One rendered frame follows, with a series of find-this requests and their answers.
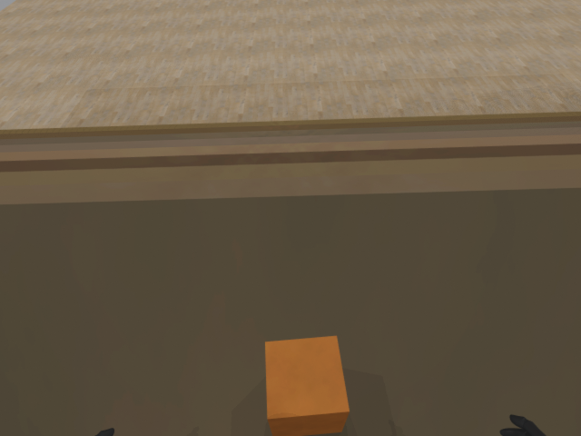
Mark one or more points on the right robot hand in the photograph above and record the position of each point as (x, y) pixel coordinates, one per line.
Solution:
(528, 428)

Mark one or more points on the carton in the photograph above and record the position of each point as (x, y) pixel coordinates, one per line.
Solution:
(306, 393)

